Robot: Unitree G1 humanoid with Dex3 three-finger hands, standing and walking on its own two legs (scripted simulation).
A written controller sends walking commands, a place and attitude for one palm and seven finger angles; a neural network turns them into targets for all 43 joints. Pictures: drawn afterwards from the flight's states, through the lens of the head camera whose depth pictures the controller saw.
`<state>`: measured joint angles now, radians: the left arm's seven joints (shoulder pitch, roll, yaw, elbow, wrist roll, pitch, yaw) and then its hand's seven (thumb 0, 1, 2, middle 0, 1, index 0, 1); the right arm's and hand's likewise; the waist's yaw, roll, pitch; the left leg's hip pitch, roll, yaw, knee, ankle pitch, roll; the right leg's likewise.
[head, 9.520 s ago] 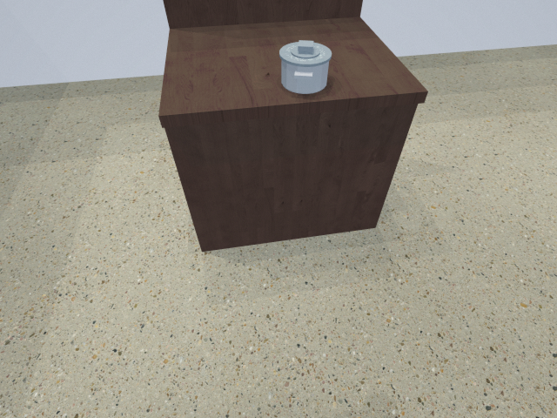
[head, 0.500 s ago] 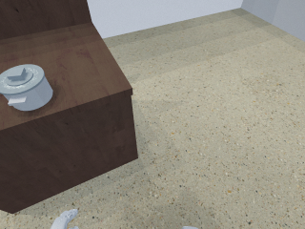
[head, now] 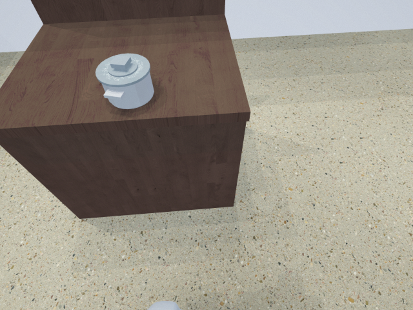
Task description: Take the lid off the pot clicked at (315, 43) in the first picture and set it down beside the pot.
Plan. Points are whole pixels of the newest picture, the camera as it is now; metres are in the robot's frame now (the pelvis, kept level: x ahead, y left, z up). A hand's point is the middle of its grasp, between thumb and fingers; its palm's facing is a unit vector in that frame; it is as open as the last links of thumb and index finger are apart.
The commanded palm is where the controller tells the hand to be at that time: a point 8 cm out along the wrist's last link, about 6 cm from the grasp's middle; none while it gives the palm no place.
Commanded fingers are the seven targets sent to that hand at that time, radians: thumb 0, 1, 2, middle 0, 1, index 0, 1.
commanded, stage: turn to face it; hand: left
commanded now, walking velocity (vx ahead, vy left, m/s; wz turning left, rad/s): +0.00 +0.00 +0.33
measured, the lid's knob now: (121, 62) +0.72 +0.30 +0.06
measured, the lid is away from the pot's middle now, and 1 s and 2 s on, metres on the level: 0.00 0.00 0.00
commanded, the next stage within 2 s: take the last steps up to it in 0.18 s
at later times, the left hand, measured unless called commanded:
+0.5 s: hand out of the picture +0.06 +0.21 -0.16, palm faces +0.18 -0.94 -0.28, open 7.4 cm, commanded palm none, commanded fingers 0.00 0.90 0.90 -0.20 -0.30 -0.20 -0.30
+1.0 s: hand out of the picture +0.03 +0.18 -0.17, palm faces +0.35 -0.92 -0.17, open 7.4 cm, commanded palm none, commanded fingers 0.00 0.90 0.90 -0.20 -0.30 -0.20 -0.30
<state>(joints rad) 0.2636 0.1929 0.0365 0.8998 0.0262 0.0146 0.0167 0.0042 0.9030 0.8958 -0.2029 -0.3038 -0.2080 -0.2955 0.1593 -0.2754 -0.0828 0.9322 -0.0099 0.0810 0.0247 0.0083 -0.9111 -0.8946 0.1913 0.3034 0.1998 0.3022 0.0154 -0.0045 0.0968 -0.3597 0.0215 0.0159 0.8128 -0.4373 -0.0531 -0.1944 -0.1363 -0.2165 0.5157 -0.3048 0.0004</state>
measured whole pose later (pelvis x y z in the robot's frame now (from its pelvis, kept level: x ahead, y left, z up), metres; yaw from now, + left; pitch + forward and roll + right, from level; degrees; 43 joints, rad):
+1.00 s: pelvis +0.18 +0.07 -0.02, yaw +13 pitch +1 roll +1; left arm 0.51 0.08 0.02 1.14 0.02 -0.06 0.02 0.00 0.90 0.90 -0.20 -0.30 -0.21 -0.30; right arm 0.14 -0.18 -0.04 1.00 -0.02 -0.03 0.03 0.01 -0.91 -0.89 0.19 0.30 0.20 0.30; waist 0.06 0.02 0.06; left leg -0.40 0.02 0.10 0.57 -0.17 0.04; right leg 0.03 -0.10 -0.15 0.46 -0.47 0.05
